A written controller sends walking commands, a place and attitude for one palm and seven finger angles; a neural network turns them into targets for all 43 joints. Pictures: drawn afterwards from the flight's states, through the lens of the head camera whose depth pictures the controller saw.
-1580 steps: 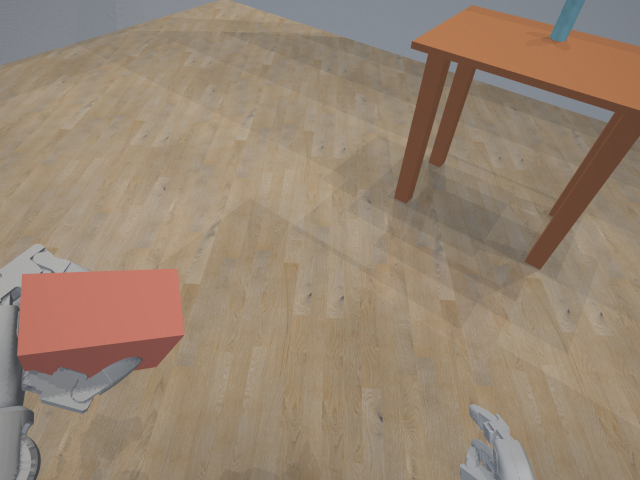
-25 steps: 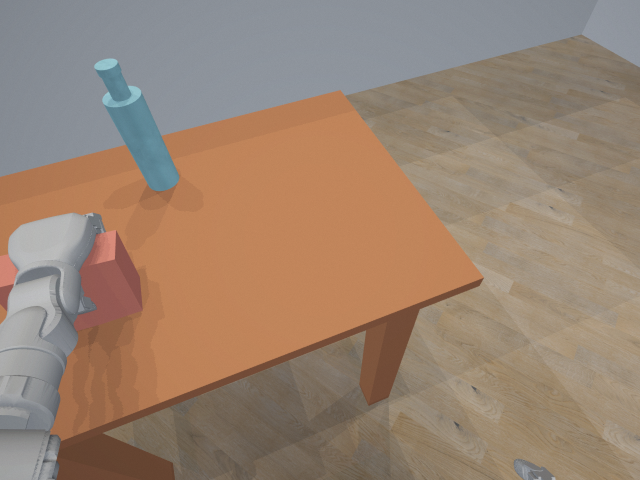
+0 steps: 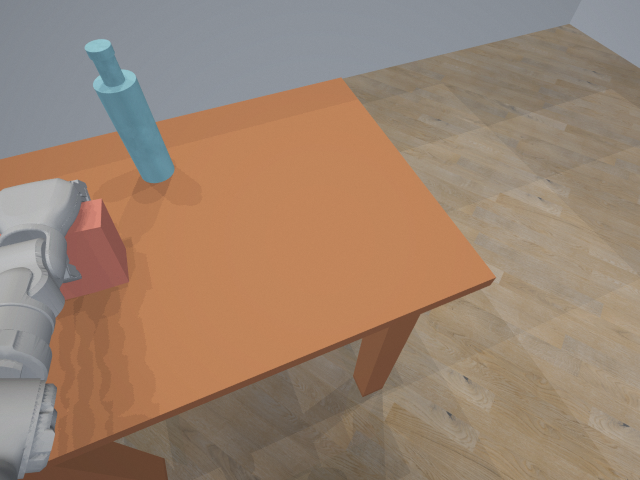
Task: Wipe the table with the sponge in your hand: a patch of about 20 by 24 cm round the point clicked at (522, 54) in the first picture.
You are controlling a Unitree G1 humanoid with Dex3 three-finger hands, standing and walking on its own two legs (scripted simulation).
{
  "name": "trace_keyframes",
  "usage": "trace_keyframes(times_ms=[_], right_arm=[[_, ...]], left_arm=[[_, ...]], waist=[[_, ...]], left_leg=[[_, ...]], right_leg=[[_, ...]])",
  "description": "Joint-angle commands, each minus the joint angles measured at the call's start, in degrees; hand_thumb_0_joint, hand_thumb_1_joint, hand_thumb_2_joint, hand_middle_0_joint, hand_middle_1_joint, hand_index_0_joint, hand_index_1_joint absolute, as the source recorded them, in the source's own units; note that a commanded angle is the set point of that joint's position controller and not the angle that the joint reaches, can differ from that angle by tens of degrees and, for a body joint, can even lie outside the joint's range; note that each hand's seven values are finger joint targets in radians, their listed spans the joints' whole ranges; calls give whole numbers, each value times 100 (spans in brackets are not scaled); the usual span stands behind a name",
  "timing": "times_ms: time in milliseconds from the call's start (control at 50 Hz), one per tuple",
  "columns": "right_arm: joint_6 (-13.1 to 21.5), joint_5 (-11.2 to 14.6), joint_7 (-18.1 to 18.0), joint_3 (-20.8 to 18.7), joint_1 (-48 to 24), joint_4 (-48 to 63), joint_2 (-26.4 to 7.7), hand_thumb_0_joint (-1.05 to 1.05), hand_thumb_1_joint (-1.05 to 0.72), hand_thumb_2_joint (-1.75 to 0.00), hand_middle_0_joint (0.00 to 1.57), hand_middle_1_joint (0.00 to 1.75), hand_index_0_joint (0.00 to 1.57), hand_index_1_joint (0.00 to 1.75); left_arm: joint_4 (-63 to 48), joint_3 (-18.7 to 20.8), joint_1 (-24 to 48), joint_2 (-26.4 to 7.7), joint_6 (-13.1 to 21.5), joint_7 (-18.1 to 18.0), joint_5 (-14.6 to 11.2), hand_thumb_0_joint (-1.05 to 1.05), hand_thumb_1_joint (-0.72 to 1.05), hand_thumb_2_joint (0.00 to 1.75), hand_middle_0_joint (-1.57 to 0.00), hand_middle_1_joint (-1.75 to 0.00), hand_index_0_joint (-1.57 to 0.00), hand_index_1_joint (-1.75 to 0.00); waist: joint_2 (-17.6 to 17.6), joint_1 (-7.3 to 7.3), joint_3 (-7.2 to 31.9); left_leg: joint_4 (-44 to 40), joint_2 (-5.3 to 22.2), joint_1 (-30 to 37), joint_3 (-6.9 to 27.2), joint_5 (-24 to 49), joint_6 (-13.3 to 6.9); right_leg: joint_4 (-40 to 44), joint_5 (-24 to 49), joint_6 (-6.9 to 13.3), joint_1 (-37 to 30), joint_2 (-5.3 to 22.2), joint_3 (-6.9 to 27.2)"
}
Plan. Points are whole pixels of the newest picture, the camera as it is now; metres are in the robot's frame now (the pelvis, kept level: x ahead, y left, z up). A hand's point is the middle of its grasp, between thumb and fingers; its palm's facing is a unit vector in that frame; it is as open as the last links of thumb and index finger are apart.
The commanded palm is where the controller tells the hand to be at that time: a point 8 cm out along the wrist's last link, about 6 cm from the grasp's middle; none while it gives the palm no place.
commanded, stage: slide across to the middle lane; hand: left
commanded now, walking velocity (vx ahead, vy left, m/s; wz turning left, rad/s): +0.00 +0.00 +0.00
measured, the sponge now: (66, 263) +0.38 +0.38 +0.01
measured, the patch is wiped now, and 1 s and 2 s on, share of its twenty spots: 0.55 0.65 0.75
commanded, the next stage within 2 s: wipe back along the middle lane in 0.72 s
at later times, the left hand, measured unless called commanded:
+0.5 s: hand (87, 217) +0.42 +0.34 +0.06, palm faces -0.11 +0.01 -0.99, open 10.0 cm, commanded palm +0.41 +0.30 +0.09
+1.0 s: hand (124, 217) +0.43 +0.29 +0.05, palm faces -0.09 +0.00 -1.00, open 10.0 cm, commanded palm +0.40 +0.26 +0.08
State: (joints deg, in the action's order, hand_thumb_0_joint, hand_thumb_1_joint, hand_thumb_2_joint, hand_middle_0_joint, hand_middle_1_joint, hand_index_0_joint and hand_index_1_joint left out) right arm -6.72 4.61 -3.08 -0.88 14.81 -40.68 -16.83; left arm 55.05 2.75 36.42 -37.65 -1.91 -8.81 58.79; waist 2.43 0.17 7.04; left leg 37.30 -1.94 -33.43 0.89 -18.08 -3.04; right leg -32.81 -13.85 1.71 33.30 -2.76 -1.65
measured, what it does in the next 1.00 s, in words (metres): stands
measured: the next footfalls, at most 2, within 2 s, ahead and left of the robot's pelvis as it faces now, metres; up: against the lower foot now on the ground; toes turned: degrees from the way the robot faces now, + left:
none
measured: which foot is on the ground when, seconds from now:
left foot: down 0.00-1.00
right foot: down 0.00-1.00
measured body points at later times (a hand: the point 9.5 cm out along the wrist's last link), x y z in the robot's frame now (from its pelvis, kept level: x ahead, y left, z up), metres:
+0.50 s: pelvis +0.02 +0.01 +0.01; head +0.08 +0.01 +0.45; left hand +0.42 +0.34 +0.11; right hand +0.13 -0.24 -0.13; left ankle -0.01 +0.08 -0.72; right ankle +0.01 -0.11 -0.72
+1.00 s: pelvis +0.03 +0.00 +0.01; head +0.08 -0.01 +0.46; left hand +0.43 +0.29 +0.11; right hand +0.18 -0.25 -0.12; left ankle -0.01 +0.08 -0.72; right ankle +0.01 -0.11 -0.72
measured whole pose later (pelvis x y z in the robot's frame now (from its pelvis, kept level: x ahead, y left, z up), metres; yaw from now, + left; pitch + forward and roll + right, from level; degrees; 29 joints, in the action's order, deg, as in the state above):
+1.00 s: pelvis +0.03 +0.00 +0.01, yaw +1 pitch +11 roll -1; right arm -10.0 4.3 -2.0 -0.2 8.9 -40.9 -15.4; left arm 46.4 -8.0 35.4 -24.9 -17.6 -10.8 56.9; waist 2.8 -1.3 6.8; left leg 30.8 -2.5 -24.0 1.7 -18.0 -2.9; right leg -27.4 -14.7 1.8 24.1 -2.3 -2.0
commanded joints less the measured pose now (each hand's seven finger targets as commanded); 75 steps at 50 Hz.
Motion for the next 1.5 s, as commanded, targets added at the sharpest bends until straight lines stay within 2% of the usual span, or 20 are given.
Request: trace_keyframes(times_ms=[0,60,100,180,300,320,380,500,600,780,840,880,920,960,1020,1080,1260,1280,1340,1480], right_arm=[[88,-24,-17,-335,273,478,-925,0,-90,-90,20,30,20,30],[76,-8,8,-327,261,482,-894,0,-90,-90,20,30,20,30],[87,-26,-5,-357,268,445,-888,0,-90,-90,20,30,20,30],[112,2,-19,-349,129,458,-769,0,-90,-90,20,30,20,30],[133,-9,-40,-334,34,334,-750,0,-90,-90,20,30,20,30],[130,-2,-27,-324,10,344,-713,0,-90,-90,20,30,20,30],[118,-10,-26,-283,-72,314,-721,0,-90,-90,20,30,20,30],[30,-66,48,-297,-158,394,-672,0,-90,-90,20,30,20,30],[-61,-101,121,-330,-277,444,-666,0,-90,-90,20,30,20,30],[-176,-43,93,-235,-602,407,-644,0,-90,-90,20,30,20,30],[-189,-50,85,-216,-598,476,-627,0,-90,-90,20,30,20,30],[-186,-47,63,-203,-650,518,-642,0,-90,-90,20,30,20,30],[-192,-37,55,-175,-641,567,-656,0,-90,-90,20,30,20,30],[-188,-26,60,-158,-680,624,-630,0,-90,-90,20,30,20,30],[-174,-3,67,-153,-677,676,-668,0,-90,-90,20,30,20,30],[-152,17,75,-152,-798,743,-658,0,-90,-90,20,30,20,30],[-125,58,114,-149,-978,865,-662,0,-90,-90,20,30,20,30],[-115,63,118,-141,-1046,895,-666,0,-90,-90,20,30,20,30],[-108,65,140,-131,-1117,941,-623,0,-90,-90,20,30,20,30],[-79,74,151,-93,-1368,1060,-621,0,-90,-90,20,30,20,30]], left_arm=[[-140,54,1050,-1070,-66,-149,188,0,10,130,-120,-160,-120,-160],[-124,-274,1382,-734,-141,-174,188,0,10,130,-120,-160,-120,-160],[-342,-141,1461,-814,-104,-198,97,0,10,130,-120,-160,-120,-160],[-765,-454,1799,-323,-112,-209,-85,0,10,130,-120,-160,-120,-160],[-860,-595,2062,-148,-291,-240,-212,0,10,130,-120,-160,-120,-160],[-897,-785,2084,64,-338,-228,-219,0,10,130,-120,-160,-120,-160],[-832,-581,2072,-107,-475,-190,-178,0,10,130,-120,-160,-120,-160],[-1081,-981,1793,494,-665,-134,-153,0,10,130,-120,-160,-120,-160],[-1363,-921,1358,653,-889,-186,-195,0,10,130,-120,-160,-120,-160],[-1397,-1045,1834,741,-1405,-215,-193,0,10,130,-120,-160,-120,-160],[-1305,-1175,1483,865,-1469,-123,-170,0,10,130,-120,-160,-120,-160],[-1304,-996,1216,744,-1441,-74,-196,0,10,130,-120,-160,-120,-160],[-1245,-1010,982,700,-1438,-45,-196,0,10,130,-120,-160,-120,-160],[-1240,-1241,855,994,-1460,-16,-202,0,10,130,-120,-160,-120,-160],[-1263,-959,496,706,-1479,-26,-225,0,10,130,-120,-160,-120,-160],[-1462,-1049,357,883,-1511,-17,-258,0,10,130,-120,-160,-120,-160],[-1920,-1130,-343,1028,-1842,-50,-348,0,10,130,-120,-160,-120,-160],[-2062,-1071,-400,1007,-1871,-52,-365,0,10,130,-120,-160,-120,-160],[-2247,-1364,-553,1360,-2007,-43,-402,0,10,130,-120,-160,-120,-160],[-2810,-1192,-1068,1293,-2256,-49,-485,0,10,130,-120,-160,-120,-160]], waist=[[-325,160,1310],[-363,287,1037],[-179,224,1359],[-95,289,1501],[-49,317,1349],[36,339,1330],[-29,241,1366],[17,192,1490],[-144,64,1730],[-303,179,1473],[-301,123,1582],[-360,47,1670],[-544,47,1581],[-570,84,1362],[-526,-35,1343],[-476,-46,1306],[-584,-107,1108],[-426,-169,1204],[-552,-123,1049],[-721,-232,1052]], left_leg=[[-386,133,678,234,1260,13],[-443,158,674,284,977,30],[-429,190,953,311,1256,45],[-527,255,1300,419,1461,127],[-665,275,1628,519,1445,192],[-679,259,1654,479,1486,198],[-754,273,1682,532,1761,245],[-655,298,2028,506,2652,327],[-554,323,2186,493,3542,372],[-717,183,1866,313,2829,252],[-706,130,1839,233,2719,196],[-717,115,1768,209,2719,174],[-725,79,1590,156,2515,127],[-761,64,1495,126,2303,107],[-786,51,1430,134,2253,95],[-804,53,1389,147,2208,98],[-850,52,1451,138,2074,100],[-876,72,1505,188,2189,130],[-885,91,1594,194,2142,141],[-949,120,1692,243,2174,174]], right_leg=[[301,857,213,-775,61,146],[368,499,195,-473,56,105],[341,647,222,-594,52,114],[392,663,221,-567,51,97],[487,586,227,-599,50,56],[511,615,215,-618,61,52],[518,760,260,-773,62,53],[504,1244,262,-932,47,0],[458,1863,246,-1237,60,24],[551,2169,240,-1617,141,101],[559,2284,239,-1810,151,93],[549,2444,252,-1990,167,155],[545,2547,228,-2108,183,172],[585,2418,211,-2002,185,168],[573,2384,236,-2090,184,181],[574,2330,251,-2059,187,206],[604,2141,242,-2050,171,190],[564,2091,265,-2055,168,174],[593,1957,250,-1945,151,112],[569,1931,251,-2075,141,123]])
